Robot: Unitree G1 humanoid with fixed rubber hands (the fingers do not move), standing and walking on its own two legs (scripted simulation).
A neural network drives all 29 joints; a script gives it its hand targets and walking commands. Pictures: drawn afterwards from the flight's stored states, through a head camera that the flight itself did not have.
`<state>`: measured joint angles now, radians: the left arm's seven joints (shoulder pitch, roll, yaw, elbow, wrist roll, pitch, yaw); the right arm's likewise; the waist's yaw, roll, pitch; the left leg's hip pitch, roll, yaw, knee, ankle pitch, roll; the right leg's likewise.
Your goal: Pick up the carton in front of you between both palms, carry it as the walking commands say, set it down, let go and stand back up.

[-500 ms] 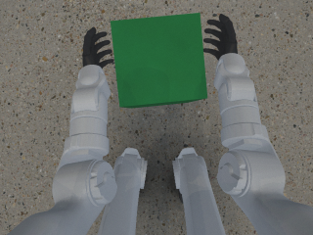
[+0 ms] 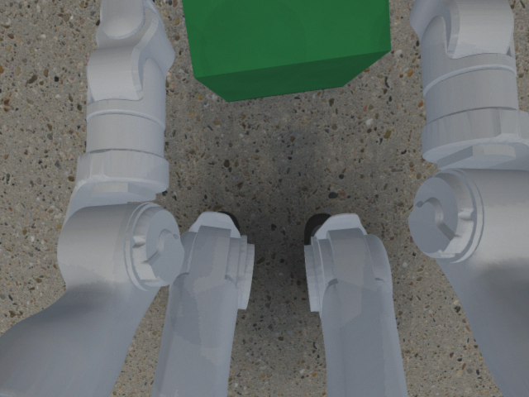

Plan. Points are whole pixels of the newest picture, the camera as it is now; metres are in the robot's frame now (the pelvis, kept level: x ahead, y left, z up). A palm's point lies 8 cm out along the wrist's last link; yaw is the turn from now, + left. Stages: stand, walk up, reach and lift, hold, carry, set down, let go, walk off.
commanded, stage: set down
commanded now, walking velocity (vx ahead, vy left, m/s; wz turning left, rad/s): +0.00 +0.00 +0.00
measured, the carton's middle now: (278, 8) +0.57 -0.02 -0.28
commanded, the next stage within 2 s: none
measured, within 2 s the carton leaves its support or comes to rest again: rests again in 0.46 s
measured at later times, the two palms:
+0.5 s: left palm out of the picture +0.56 +0.14 -0.16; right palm out of the picture +0.59 -0.17 -0.15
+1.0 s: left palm out of the picture +0.57 +0.14 -0.19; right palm out of the picture +0.59 -0.17 -0.19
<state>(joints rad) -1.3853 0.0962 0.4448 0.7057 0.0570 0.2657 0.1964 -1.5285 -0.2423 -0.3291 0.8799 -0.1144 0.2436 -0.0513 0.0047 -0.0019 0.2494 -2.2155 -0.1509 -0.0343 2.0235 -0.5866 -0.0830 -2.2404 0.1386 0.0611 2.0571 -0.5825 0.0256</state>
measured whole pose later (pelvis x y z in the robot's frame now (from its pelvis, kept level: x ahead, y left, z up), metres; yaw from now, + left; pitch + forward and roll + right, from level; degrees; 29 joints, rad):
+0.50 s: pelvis +0.00 +0.00 -0.02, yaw +0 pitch +39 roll +3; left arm -1.44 0.08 0.63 0.76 0.22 0.26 0.02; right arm -1.60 -0.24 -0.49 0.95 -0.29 0.25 0.09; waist 0.01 0.03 0.31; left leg -2.20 -0.16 -0.03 2.13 -0.62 -0.08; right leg -2.22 0.12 0.04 2.16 -0.63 0.01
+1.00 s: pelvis +0.01 +0.00 -0.03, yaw +1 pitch +37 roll +3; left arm -1.48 0.13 0.60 0.83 0.19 0.21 0.00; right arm -1.62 -0.28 -0.46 1.00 -0.25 0.21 0.13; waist 0.00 0.04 0.41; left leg -2.18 -0.15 -0.01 2.19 -0.66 -0.07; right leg -2.19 0.09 0.03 2.23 -0.67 0.00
